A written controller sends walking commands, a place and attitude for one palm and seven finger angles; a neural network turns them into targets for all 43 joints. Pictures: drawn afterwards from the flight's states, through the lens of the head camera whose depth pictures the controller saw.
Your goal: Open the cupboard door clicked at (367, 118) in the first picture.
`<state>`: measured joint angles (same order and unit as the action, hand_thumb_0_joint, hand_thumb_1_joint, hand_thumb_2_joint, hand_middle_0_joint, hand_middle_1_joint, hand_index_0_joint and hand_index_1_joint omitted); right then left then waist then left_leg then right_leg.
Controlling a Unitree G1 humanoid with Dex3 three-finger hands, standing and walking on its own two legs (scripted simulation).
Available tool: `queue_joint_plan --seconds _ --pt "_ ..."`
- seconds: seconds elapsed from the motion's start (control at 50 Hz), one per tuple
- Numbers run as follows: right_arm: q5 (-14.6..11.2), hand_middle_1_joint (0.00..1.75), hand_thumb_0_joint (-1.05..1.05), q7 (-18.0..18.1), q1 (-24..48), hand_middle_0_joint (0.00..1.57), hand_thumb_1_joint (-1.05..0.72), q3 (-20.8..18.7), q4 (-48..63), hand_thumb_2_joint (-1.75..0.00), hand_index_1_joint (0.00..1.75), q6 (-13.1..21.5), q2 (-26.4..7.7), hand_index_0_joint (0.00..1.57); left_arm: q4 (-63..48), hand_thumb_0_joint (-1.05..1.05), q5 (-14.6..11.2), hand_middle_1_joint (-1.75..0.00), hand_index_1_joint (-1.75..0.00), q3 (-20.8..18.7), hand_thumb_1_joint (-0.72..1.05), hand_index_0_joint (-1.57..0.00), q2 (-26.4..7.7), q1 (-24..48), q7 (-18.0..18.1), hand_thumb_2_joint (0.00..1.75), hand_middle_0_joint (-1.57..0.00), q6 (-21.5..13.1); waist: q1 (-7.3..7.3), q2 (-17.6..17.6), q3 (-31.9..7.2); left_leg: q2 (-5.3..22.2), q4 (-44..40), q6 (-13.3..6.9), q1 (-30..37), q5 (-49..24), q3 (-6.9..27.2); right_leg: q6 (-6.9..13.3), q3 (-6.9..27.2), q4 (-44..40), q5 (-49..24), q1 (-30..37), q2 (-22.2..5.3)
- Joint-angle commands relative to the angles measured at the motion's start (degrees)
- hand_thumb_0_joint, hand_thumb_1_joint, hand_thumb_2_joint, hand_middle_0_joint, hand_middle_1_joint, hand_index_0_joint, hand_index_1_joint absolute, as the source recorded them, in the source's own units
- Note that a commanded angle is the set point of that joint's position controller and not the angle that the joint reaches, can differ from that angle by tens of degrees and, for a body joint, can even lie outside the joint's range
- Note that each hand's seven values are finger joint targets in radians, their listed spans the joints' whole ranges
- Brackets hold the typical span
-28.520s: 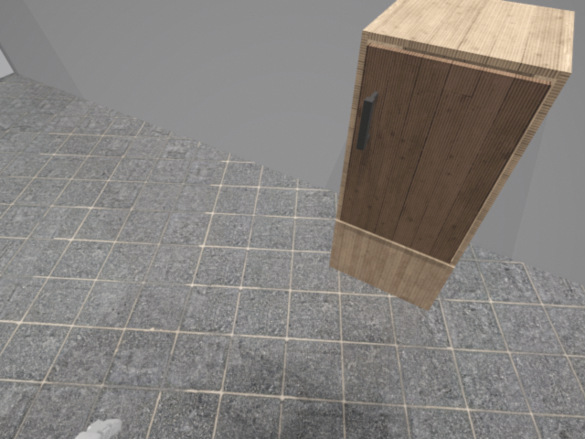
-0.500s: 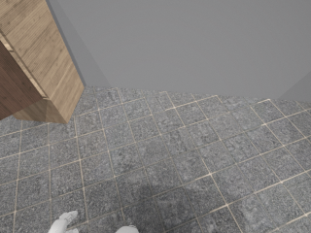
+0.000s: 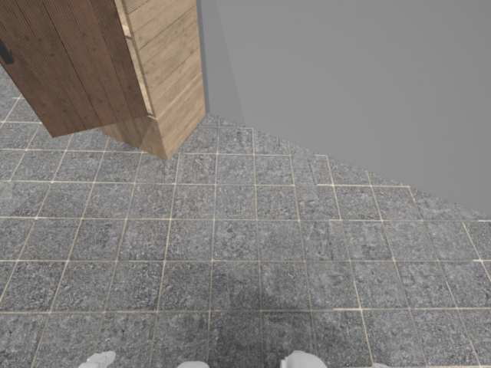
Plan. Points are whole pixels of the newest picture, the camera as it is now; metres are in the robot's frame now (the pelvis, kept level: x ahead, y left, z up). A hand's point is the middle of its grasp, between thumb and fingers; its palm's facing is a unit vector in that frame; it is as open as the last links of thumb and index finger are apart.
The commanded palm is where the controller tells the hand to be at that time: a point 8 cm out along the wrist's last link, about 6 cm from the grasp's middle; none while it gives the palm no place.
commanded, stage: turn to face it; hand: left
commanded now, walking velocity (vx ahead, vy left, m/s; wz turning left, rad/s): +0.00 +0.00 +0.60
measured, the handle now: out of the picture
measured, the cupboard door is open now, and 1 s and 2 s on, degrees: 48 48 48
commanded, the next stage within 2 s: take the last steps up to it in 0.60 s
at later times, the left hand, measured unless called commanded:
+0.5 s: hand out of the picture +0.01 +0.20 -0.19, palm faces +0.30 -0.93 -0.23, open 7.4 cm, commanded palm none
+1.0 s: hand out of the picture -0.03 +0.17 -0.16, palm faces +0.49 -0.85 -0.20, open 7.4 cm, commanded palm none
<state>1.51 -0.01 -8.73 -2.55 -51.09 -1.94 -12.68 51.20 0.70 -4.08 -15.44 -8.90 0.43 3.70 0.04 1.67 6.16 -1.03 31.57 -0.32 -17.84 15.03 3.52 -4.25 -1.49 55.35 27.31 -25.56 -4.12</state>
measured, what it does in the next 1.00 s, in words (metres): steps on the spot, turning left: right foot, then left foot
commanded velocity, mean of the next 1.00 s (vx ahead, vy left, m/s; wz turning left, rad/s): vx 0.10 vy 0.05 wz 0.33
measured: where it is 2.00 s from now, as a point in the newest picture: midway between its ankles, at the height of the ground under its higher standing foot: (186, 317)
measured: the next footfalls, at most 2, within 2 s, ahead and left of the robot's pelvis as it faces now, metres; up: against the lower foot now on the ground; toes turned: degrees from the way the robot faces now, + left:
right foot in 0.12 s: +0.05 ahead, -0.15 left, +0.00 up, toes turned +3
left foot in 0.42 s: +0.03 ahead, +0.11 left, +0.00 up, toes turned +17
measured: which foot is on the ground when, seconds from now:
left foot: down 0.00-0.12, up 0.14-0.40, down 0.42-0.70, up 0.72-1.00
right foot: up 0.00-0.10, down 0.12-0.42, up 0.44-0.68, down 0.70-1.00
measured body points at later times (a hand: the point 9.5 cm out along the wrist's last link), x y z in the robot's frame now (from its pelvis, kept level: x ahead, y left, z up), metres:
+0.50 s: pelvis +0.02 -0.01 -0.01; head +0.06 +0.02 +0.44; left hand -0.01 +0.25 -0.17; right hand +0.20 -0.23 -0.13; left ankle -0.01 +0.10 -0.73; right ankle +0.01 -0.15 -0.70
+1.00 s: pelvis +0.05 +0.00 +0.01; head +0.08 +0.02 +0.46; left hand -0.06 +0.22 -0.15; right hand +0.24 -0.19 -0.13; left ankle +0.00 +0.12 -0.70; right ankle +0.06 -0.15 -0.73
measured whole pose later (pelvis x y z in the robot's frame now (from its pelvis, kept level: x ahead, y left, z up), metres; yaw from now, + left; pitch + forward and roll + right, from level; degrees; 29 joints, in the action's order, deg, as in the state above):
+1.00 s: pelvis +0.05 +0.00 +0.01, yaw +26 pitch +1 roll +2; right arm 0.9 -2.5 -8.9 -3.2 -55.7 -2.6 -12.7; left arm 56.9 1.8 -3.1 -11.4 -17.9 -0.4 -1.6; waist 2.5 3.4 3.7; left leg 0.8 40.2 2.1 -20.4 22.6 -4.0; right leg -2.9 -7.7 24.7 17.8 -7.3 -8.1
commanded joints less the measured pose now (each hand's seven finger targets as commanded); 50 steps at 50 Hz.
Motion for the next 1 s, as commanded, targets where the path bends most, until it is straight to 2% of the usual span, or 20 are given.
queue_joint_plan --seconds 0.0,0.06,0.1,0.12,0.2,0.28,0.34,0.36,0.4,0.42,0.44,0.48,0.56,0.62,0.64,0.68,0.7,0.76,0.9,0.98 --pt "0.13 0.30 0.00 1.10 -0.31 0.20 -0.90 -3.86 3.50 -0.90 0.30 0.59 -13.53 0.20 -5.40 0.00 -0.41 -0.30 -0.30 -0.54 0.90 -0.20 -3.60 -0.30 0.01 0.90 -0.20 -2.00 -0.82 -11.32 -10.82 12.12 -7.62 -8.24 7.00 -24.30 13.84 0.23 -0.29 -12.05 -1.70 5.64 2.62" --pt "-0.76 0.30 0.00 0.68 3.45 0.20 -0.90 -3.90 4.79 -0.90 0.30 0.12 -11.76 0.20 -4.20 0.00 -0.18 -0.30 -0.30 -1.42 0.90 -0.20 -6.13 -6.64 0.42 0.90 -0.20 -2.89 2.91 -6.42 -10.59 7.26 -1.85 -3.93 -4.15 -12.48 12.40 1.03 0.88 -30.51 -13.33 21.01 1.73" --pt "-1.11 0.30 0.00 0.01 3.91 0.20 -0.90 -3.28 6.80 -0.90 0.30 0.09 -7.21 0.20 -4.36 0.00 0.94 -0.30 -0.30 -2.63 0.90 -0.20 -13.72 -7.99 1.18 0.90 -0.20 -3.58 4.13 16.76 -8.96 -3.34 23.95 2.64 -16.66 20.26 -1.52 11.81 24.63 -41.85 -18.26 23.29 -23.45" --pt "-0.64 0.30 0.00 -0.31 3.37 0.20 -0.90 -3.48 6.32 -0.90 0.30 -0.14 -8.67 0.20 -4.72 0.00 0.58 -0.30 -0.30 -2.08 0.90 -0.20 -11.97 -6.34 1.36 0.90 -0.20 -3.67 2.84 12.17 -7.80 0.02 32.99 1.92 -15.39 19.76 0.95 14.35 20.87 -39.94 -21.06 18.39 -22.98" --pt "-0.69 0.30 0.00 -1.36 3.30 0.20 -0.90 -2.82 4.14 -0.90 0.30 -1.33 -5.89 0.20 -6.11 0.00 0.50 -0.30 -0.30 -0.78 0.90 -0.20 -6.66 -0.94 1.39 0.90 -0.20 -3.69 -0.13 12.93 -4.84 2.19 31.83 3.58 -12.83 12.63 -3.34 11.22 3.73 -35.75 -34.66 16.08 -13.93" --pt "-1.07 0.30 0.00 -1.76 6.24 0.20 -0.90 -1.72 4.64 -0.90 0.30 -0.51 -3.40 0.20 -4.21 0.00 0.98 -0.30 -0.30 -1.82 0.90 -0.20 -9.27 -5.45 1.27 0.90 -0.20 -3.89 2.49 8.64 -6.48 0.96 13.78 3.43 -6.98 12.31 -8.03 10.83 1.75 -31.38 -40.89 20.74 -15.04" --pt "-0.91 0.30 0.00 -1.37 1.15 0.20 -0.90 -1.48 3.32 -0.90 0.30 0.23 -4.33 0.20 -3.11 0.00 0.38 -0.30 -0.30 -2.00 0.90 -0.20 -10.02 -5.55 0.79 0.90 -0.20 -3.76 0.23 8.52 -9.20 -0.36 -0.76 2.46 2.85 1.78 -9.07 7.18 -1.61 -24.64 -40.20 18.89 -13.59" --pt "-0.85 0.30 0.00 -1.35 -1.32 0.20 -0.90 -1.95 2.47 -0.90 0.30 0.57 -5.92 0.20 -3.17 0.00 0.02 -0.30 -0.30 -1.74 0.90 -0.20 -9.20 -4.80 0.55 0.90 -0.20 -3.59 -1.32 4.59 -10.24 1.15 -6.26 1.48 9.53 -5.47 -6.70 4.70 -3.07 -19.68 -35.61 14.20 -12.41" --pt "-0.10 0.30 0.00 -0.07 -7.87 0.20 -0.90 -4.12 1.83 -0.90 0.30 0.99 -15.80 0.20 -6.38 0.00 -0.56 -0.30 -0.30 0.06 0.90 -0.20 -3.15 -1.95 0.37 0.90 -0.20 -2.83 -4.67 -18.69 -12.34 23.74 -10.98 -11.70 18.57 -37.60 20.63 -1.28 -4.90 0.80 10.30 -5.30 -1.93" --pt "0.20 0.30 0.00 0.48 -8.48 0.20 -0.90 -3.90 1.08 -0.90 0.30 0.66 -15.97 0.20 -6.60 0.00 -0.26 -0.30 -0.30 -0.09 0.90 -0.20 -4.67 0.27 0.70 0.90 -0.20 -2.26 -4.91 -12.85 -12.24 24.43 -9.43 -14.50 15.53 -35.69 18.54 0.07 0.46 5.64 10.32 -3.92 -2.61" --pt "0.39 0.30 0.00 0.65 -5.49 0.20 -0.90 -3.43 2.05 -0.90 0.30 0.85 -14.90 0.20 -6.76 0.00 -0.11 -0.30 -0.30 -0.34 0.90 -0.20 -3.93 -0.63 0.64 0.90 -0.20 -2.14 -3.30 -10.48 -10.50 22.33 -10.63 -13.58 10.40 -24.31 15.66 0.54 0.21 6.26 7.87 -2.74 -2.52" --pt "0.35 0.30 0.00 1.43 -1.26 0.20 -0.90 -2.55 2.67 -0.90 0.30 1.08 -11.96 0.20 -3.95 0.00 0.09 -0.30 -0.30 -0.42 0.90 -0.20 -3.91 -0.07 0.39 0.90 -0.20 -1.58 -1.94 -15.70 -7.43 17.27 -10.47 -10.96 7.11 -24.37 12.70 0.47 0.99 5.52 3.86 -2.78 -1.98" --pt "0.30 0.30 0.00 1.79 -0.30 0.20 -0.90 -2.20 2.20 -0.90 0.30 1.22 -11.45 0.20 -2.44 0.00 -0.27 -0.30 -0.30 0.13 0.90 -0.20 -2.18 -2.21 -0.15 0.90 -0.20 -1.93 -0.88 -10.70 -10.40 14.27 -7.68 -9.26 8.85 -31.12 8.09 0.88 -1.26 -6.90 1.95 4.54 0.88" --pt "-0.31 0.30 0.00 1.53 1.81 0.20 -0.90 -2.27 1.86 -0.90 0.30 0.73 -10.79 0.20 -0.17 0.00 -0.27 -0.30 -0.30 -0.10 0.90 -0.20 -2.26 -7.47 -0.05 0.90 -0.20 -2.52 1.53 -8.58 -11.35 11.40 -4.91 -6.61 4.42 -22.05 7.17 1.28 -3.11 -21.91 -10.03 14.89 2.95" --pt "-0.77 0.30 0.00 1.30 2.13 0.20 -0.90 -2.15 1.91 -0.90 0.30 0.65 -9.68 0.20 0.33 0.00 -0.10 -0.30 -0.30 -0.40 0.90 -0.20 -3.46 -9.26 0.18 0.90 -0.20 -3.05 2.44 -4.96 -11.74 8.67 -1.44 -4.16 1.41 -15.57 5.70 1.76 -1.17 -30.12 -15.74 19.88 1.41" --pt "-1.23 0.30 0.00 0.61 2.40 0.20 -0.90 -1.36 3.45 -0.90 0.30 0.25 -4.89 0.20 -0.02 0.00 0.79 -0.30 -0.30 -1.49 0.90 -0.20 -10.80 -9.10 0.72 0.90 -0.20 -3.97 2.70 15.70 -7.92 -1.65 16.16 1.83 -9.47 16.45 -3.51 11.52 20.64 -40.58 -24.46 20.28 -19.50" --pt "-0.95 0.30 0.00 0.24 2.59 0.20 -0.90 -1.64 3.15 -0.90 0.30 -0.04 -6.13 0.20 -0.61 0.00 0.81 -0.30 -0.30 -1.29 0.90 -0.20 -11.08 -8.48 0.62 0.90 -0.20 -4.07 3.34 12.16 -7.22 -0.11 24.86 1.27 -9.29 20.28 -1.27 14.79 20.47 -41.34 -19.95 16.51 -21.59" --pt "-0.37 0.30 0.00 -0.73 3.20 0.20 -0.90 -2.29 1.36 -0.90 0.30 -0.50 -6.04 0.20 -0.82 0.00 0.64 -0.30 -0.30 -1.26 0.90 -0.20 -7.54 -5.87 0.73 0.90 -0.20 -4.47 1.76 9.95 -1.63 2.56 33.76 1.65 -15.20 11.55 -0.95 12.63 15.11 -42.17 -12.85 15.79 -16.99" --pt "-0.65 0.30 0.00 -2.54 7.89 0.20 -0.90 -0.94 2.49 -0.90 0.30 1.37 -2.41 0.20 3.09 0.00 1.06 -0.30 -0.30 -2.12 0.90 -0.20 -8.61 -12.55 0.04 0.90 -0.20 -6.23 4.91 8.25 -4.58 2.80 11.42 2.44 -11.90 9.21 -6.73 11.64 7.18 -40.86 -17.21 25.26 -17.26" --pt "-0.51 0.30 0.00 -2.12 -0.18 0.20 -0.90 -0.55 -0.12 -0.90 0.30 2.65 -2.37 0.20 3.84 0.00 0.66 -0.30 -0.30 -2.38 0.90 -0.20 -9.03 -9.46 -0.57 0.90 -0.20 -5.95 0.79 7.35 -6.14 -0.71 -5.31 1.51 6.08 1.41 -11.90 7.84 0.33 -33.88 -17.25 16.03 -13.63"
